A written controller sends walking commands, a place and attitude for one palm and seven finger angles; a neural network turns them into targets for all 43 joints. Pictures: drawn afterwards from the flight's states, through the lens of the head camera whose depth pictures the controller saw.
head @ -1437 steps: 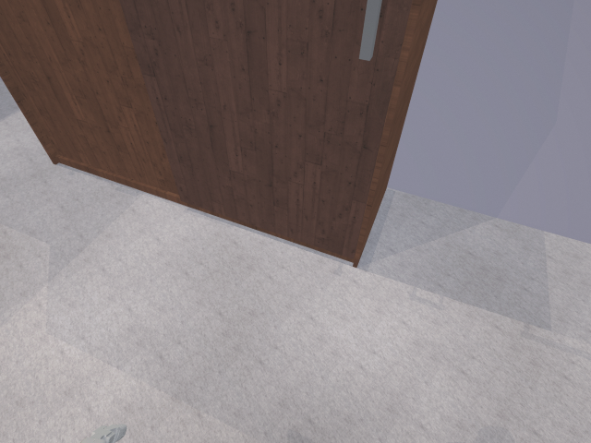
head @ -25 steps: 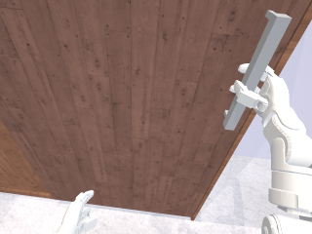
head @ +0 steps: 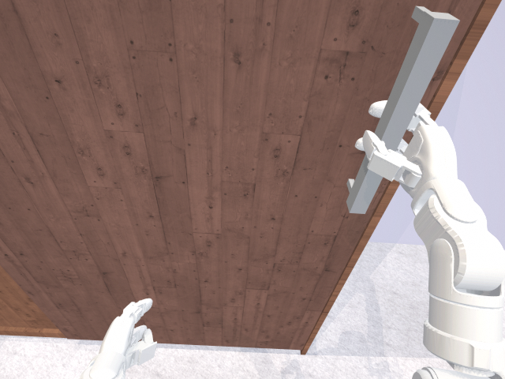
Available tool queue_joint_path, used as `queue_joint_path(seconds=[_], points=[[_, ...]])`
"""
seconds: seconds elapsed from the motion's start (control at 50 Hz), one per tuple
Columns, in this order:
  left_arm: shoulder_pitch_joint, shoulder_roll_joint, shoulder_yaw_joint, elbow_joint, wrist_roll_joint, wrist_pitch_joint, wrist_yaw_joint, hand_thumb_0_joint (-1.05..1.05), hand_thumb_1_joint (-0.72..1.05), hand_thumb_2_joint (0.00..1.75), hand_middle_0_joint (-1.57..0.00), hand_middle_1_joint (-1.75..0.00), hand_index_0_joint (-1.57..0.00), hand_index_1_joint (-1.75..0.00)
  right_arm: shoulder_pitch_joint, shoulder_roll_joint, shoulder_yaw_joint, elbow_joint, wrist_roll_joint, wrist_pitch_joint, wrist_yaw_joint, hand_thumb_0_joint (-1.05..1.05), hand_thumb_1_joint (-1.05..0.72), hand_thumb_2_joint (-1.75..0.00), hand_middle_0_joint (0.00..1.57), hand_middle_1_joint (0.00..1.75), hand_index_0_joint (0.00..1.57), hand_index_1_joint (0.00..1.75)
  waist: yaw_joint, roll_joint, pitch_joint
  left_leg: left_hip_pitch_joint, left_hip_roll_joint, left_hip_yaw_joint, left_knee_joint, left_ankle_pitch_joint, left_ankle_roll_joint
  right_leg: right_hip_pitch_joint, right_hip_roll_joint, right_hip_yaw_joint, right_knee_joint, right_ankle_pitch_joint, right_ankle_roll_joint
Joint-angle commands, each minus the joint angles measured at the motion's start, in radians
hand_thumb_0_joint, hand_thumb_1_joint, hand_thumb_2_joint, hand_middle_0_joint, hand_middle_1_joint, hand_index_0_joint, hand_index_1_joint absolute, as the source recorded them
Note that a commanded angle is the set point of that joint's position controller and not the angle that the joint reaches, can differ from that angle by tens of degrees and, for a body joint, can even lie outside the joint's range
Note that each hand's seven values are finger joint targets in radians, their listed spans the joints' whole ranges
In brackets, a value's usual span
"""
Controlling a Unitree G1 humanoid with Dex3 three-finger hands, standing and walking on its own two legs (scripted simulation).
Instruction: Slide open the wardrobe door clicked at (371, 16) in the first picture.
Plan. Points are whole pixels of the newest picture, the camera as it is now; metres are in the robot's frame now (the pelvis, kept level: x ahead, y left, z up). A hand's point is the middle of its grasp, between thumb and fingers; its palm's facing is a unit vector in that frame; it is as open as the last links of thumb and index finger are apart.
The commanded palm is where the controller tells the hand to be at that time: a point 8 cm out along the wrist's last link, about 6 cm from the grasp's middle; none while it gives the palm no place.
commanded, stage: tug the door sideways, standing still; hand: right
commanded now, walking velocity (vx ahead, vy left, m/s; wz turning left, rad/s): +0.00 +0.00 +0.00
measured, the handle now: (383, 125) +0.39 -0.17 +0.26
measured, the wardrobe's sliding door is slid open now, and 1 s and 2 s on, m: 0.00 0.01 0.21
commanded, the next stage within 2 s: step sideways, sliding the door along in 0.56 s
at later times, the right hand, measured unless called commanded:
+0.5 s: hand (370, 155) +0.34 -0.14 +0.25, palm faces +0.11 +0.99 -0.07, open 6.4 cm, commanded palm +0.31 -0.13 +0.25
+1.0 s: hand (356, 154) +0.35 -0.13 +0.23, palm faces +0.26 +0.96 -0.10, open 6.5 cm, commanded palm +0.33 -0.12 +0.25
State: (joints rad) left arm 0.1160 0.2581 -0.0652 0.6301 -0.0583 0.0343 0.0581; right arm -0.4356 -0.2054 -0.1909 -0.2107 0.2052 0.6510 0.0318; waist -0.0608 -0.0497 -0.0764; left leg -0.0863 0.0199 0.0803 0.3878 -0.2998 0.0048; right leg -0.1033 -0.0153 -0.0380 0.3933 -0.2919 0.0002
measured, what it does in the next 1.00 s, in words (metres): shifts its weight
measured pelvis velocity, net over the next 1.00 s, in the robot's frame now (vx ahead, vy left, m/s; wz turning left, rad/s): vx -0.04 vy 0.05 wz -0.02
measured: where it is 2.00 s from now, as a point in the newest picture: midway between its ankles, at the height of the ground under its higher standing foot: outside the picture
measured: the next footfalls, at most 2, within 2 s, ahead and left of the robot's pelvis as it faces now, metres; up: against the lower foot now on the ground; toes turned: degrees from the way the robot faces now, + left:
right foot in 1.20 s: +0.02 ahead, -0.05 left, +0.00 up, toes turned -12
left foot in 1.58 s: +0.20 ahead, +0.32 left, +0.00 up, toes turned -4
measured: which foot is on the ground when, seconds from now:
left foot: down 0.00-1.00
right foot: down 0.00-1.00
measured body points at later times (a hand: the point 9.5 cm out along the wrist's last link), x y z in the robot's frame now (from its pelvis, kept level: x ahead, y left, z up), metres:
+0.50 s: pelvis -0.04 -0.01 +0.00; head -0.06 +0.01 +0.45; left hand +0.17 +0.17 -0.09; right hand +0.33 -0.19 +0.25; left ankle -0.06 +0.12 -0.74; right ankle -0.05 -0.12 -0.74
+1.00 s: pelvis -0.04 +0.05 -0.02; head -0.02 +0.07 +0.43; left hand +0.10 +0.27 -0.14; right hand +0.33 -0.18 +0.24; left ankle -0.03 +0.14 -0.75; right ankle -0.05 -0.12 -0.74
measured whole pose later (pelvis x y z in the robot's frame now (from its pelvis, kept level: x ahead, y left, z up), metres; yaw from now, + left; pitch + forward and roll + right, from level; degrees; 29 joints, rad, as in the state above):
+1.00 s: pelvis -0.04 +0.05 -0.02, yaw -1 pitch -1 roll +0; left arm 0.22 0.21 -0.04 0.67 -0.04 0.01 0.08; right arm -0.61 -0.28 -0.14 0.20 0.12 0.04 -0.14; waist -0.06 -0.05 0.07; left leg -0.28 -0.01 0.07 0.58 -0.30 0.03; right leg -0.26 -0.08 0.01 0.61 -0.34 0.03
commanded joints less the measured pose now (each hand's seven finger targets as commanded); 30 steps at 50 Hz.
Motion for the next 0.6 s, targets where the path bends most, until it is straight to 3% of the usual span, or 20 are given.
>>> queue_joint_path(seconds=[0.0,0.06,0.12,0.18,0.26,0.32,0.34,0.46,0.58], points=[[-0.162,0.073,0.033,-0.155,0.006,-0.060,0.005,0.00,0.90,0.90,-0.20,-0.30,-0.20,-0.30,-0.502,-0.041,0.094,-0.200,0.003,-0.052,0.002,0.00,-0.90,-0.90,0.45,1.40,0.45,1.40,0.040,-0.008,-0.293,0.024,-0.027,-0.012,0.046,0.675,0.021,0.192,0.016,0.036,0.066,0.709,-0.032],[-0.163,0.069,0.034,-0.149,0.011,-0.059,0.003,0.00,0.90,0.90,-0.20,-0.30,-0.20,-0.30,-0.564,-0.005,0.145,-0.210,-0.009,-0.075,-0.004,0.00,-0.90,-0.90,0.45,1.40,0.45,1.40,0.051,0.009,-0.325,0.025,-0.022,-0.013,0.053,0.671,0.023,0.210,0.012,0.050,0.071,0.723,-0.032],[-0.166,0.063,0.033,-0.141,0.016,-0.061,0.001,0.00,0.90,0.90,-0.20,-0.30,-0.20,-0.30,-0.608,0.043,0.189,-0.155,-0.015,-0.100,-0.005,0.00,-0.90,-0.90,0.45,1.40,0.45,1.40,0.061,0.052,-0.306,0.010,-0.024,-0.009,0.054,0.636,0.023,0.205,0.012,0.062,0.065,0.678,-0.033],[-0.170,0.055,0.028,-0.136,0.017,-0.062,-0.002,0.00,0.90,0.90,-0.20,-0.30,-0.20,-0.30,-0.660,0.092,0.238,-0.106,-0.020,-0.130,-0.006,0.00,-0.90,-0.90,0.45,1.40,0.45,1.40,0.072,0.050,-0.274,-0.014,-0.024,-0.009,0.049,0.577,0.025,0.196,0.011,0.073,0.057,0.617,-0.031],[-0.172,0.046,0.025,-0.134,0.018,-0.064,-0.010,0.00,0.90,0.90,-0.20,-0.30,-0.20,-0.30,-0.766,0.134,0.290,-0.082,-0.032,-0.171,-0.013,0.00,-0.90,-0.90,0.45,1.40,0.45,1.40,0.079,-0.033,-0.284,-0.046,-0.024,-0.013,0.044,0.499,0.034,0.225,0.008,0.091,0.054,0.596,-0.019],[-0.162,0.042,0.024,-0.126,0.020,-0.062,-0.015,0.00,0.90,0.90,-0.20,-0.30,-0.20,-0.30,-0.806,0.180,0.325,-0.022,-0.034,-0.180,-0.016,0.00,-0.90,-0.90,0.45,1.40,0.45,1.40,0.087,0.001,-0.278,-0.059,-0.029,-0.006,0.045,0.483,0.034,0.226,0.006,0.101,0.056,0.585,-0.015],[-0.157,0.046,0.028,-0.121,0.022,-0.062,-0.015,0.00,0.90,0.90,-0.20,-0.30,-0.20,-0.30,-0.799,0.179,0.324,0.000,-0.032,-0.188,-0.018,0.00,-0.90,-0.90,0.45,1.40,0.45,1.40,0.088,0.026,-0.281,-0.058,-0.030,-0.005,0.043,0.471,0.034,0.228,0.002,0.106,0.052,0.575,-0.013],[-0.151,0.045,0.028,-0.107,0.018,-0.071,-0.015,0.00,0.90,0.90,-0.20,-0.30,-0.20,-0.30,-0.898,0.189,0.328,0.081,-0.031,-0.230,-0.026,0.00,-0.90,-0.90,0.45,1.40,0.45,1.40,0.091,-0.007,-0.298,-0.084,-0.031,-0.004,0.030,0.369,0.040,0.232,0.001,0.117,0.029,0.475,0.002],[-0.137,0.042,0.026,-0.090,0.014,-0.086,-0.011,0.00,0.90,0.90,-0.20,-0.30,-0.20,-0.30,-0.944,0.215,0.335,0.181,-0.026,-0.257,-0.047,0.00,-0.90,-0.90,0.45,1.40,0.45,1.40,0.099,-0.004,-0.256,-0.105,-0.033,-0.004,0.013,0.286,0.040,0.195,0.004,0.119,0.002,0.343,0.004]])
